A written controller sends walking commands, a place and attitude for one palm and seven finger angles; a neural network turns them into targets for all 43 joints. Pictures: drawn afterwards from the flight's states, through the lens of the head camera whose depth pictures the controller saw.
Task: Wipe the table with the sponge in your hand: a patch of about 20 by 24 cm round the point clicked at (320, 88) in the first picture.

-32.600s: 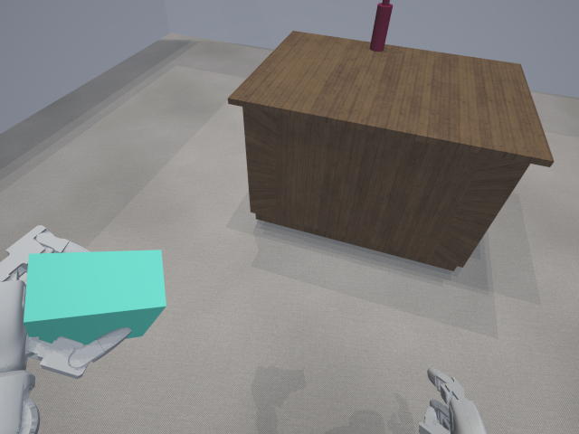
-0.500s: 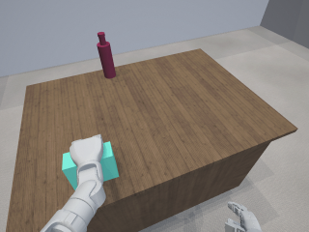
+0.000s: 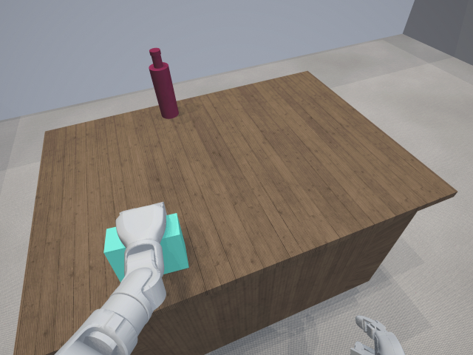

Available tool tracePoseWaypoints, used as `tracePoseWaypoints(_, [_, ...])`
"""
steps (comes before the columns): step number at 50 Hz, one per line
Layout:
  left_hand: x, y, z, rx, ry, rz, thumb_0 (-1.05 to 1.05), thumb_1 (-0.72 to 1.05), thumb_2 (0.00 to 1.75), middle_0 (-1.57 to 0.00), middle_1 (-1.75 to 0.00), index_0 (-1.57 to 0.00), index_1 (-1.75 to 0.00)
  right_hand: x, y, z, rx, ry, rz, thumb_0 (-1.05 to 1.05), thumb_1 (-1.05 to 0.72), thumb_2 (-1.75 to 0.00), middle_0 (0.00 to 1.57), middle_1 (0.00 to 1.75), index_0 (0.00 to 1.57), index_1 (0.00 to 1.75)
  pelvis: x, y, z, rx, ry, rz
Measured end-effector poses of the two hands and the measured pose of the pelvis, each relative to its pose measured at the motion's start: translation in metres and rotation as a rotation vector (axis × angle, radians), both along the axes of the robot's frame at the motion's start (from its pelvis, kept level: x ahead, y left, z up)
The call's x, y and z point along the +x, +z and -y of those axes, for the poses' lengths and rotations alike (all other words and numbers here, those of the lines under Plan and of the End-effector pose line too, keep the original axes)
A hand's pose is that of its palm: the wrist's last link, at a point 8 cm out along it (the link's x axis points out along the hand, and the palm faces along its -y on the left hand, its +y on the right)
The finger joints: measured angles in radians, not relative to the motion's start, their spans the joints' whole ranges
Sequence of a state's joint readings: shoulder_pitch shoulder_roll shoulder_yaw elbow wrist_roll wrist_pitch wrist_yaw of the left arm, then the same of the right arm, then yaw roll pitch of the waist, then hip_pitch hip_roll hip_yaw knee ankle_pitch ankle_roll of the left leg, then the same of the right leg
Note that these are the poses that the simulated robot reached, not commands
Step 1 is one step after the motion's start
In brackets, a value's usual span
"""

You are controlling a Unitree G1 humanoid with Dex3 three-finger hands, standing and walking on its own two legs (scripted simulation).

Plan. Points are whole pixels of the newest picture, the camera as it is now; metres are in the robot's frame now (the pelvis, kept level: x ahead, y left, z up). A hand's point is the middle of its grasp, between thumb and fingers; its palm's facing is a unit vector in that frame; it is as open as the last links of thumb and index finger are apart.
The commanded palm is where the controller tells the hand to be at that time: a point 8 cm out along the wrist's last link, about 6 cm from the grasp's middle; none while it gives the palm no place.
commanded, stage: slide across to the third lane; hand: left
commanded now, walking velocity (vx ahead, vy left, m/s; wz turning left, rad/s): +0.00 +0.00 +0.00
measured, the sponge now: (151, 254) +0.32 +0.22 -0.05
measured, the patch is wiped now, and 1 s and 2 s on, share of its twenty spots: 0.75 0.80 1.00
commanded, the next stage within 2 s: wipe forward along the third lane in 0.32 s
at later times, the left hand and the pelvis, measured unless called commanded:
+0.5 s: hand (180, 230) +0.35 +0.16 -0.01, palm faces -0.10 -0.03 -0.99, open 10.2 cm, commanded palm +0.33 +0.14 +0.04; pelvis -0.01 -0.01 +0.00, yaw +0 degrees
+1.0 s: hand (180, 216) +0.39 +0.17 -0.01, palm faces -0.13 -0.02 -0.99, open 10.1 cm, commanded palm +0.38 +0.17 +0.02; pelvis -0.02 -0.02 -0.01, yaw -2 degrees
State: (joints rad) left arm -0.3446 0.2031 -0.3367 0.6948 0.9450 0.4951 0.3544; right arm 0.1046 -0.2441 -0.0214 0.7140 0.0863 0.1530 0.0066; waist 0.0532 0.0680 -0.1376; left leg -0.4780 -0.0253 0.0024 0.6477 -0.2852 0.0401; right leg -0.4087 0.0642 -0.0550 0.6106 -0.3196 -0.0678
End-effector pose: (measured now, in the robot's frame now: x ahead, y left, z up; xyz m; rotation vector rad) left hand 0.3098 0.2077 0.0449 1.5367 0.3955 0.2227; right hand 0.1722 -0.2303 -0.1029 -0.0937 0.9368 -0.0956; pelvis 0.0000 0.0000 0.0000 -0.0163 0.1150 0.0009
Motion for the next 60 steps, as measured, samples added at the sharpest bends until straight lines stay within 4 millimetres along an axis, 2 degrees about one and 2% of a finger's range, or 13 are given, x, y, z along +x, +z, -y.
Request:
tracePoseWaypoints(13, [0.013, 0.002, 0.025, 0.012, -0.033, -0.001, -0.01, -0.49, 1.04, -0.69, -1.35, -0.71, -1.36, 0.001, -0.005, -0.015, 0.039, 0.042, -0.001, 0.01, -0.91, -0.90, 0.20, 0.30, 0.19, 0.30, -0.009, -0.002, 0.003, 0.002, 0.017, -0.009])
tracePoseWaypoints(20, [0.023, 0.003, 0.048, -0.006, -0.056, 0.016, -0.01, -0.49, 1.04, -0.69, -1.35, -0.71, -1.36, -0.014, -0.010, -0.008, 0.038, 0.026, -0.039, 0.01, -0.91, -0.90, 0.20, 0.30, 0.19, 0.30, -0.012, -0.003, 0.006, 0.003, 0.011, -0.019])
tracePoseWaypoints(25, [0.027, 0.001, 0.055, 0.000, -0.049, 0.009, -0.01, -0.49, 1.04, -0.69, -1.35, -0.71, -1.36, -0.028, -0.011, 0.002, 0.029, -0.013, -0.065, 0.01, -0.91, -0.90, 0.20, 0.30, 0.19, 0.30, -0.012, -0.001, 0.009, 0.006, -0.006, -0.024])
tracePoseWaypoints(41, [0.050, -0.001, 0.052, 0.001, -0.007, -0.016, -0.01, -0.50, 1.04, -0.71, -1.33, -0.73, -1.34, -0.070, -0.018, 0.038, -0.050, -0.106, -0.129, 0.01, -0.91, -0.90, 0.20, 0.30, 0.19, 0.30, -0.017, -0.005, 0.018, 0.009, -0.024, -0.071])
tracePoseWaypoints(60, [0.083, -0.001, 0.038, 0.019, 0.019, -0.014, 0.00, -0.52, 1.04, -0.73, -1.32, -0.75, -1.33, -0.128, -0.034, 0.049, -0.068, -0.169, -0.195, 0.01, -0.91, -0.90, 0.20, 0.30, 0.20, 0.30, -0.027, -0.018, 0.020, -0.002, -0.036, -0.141])
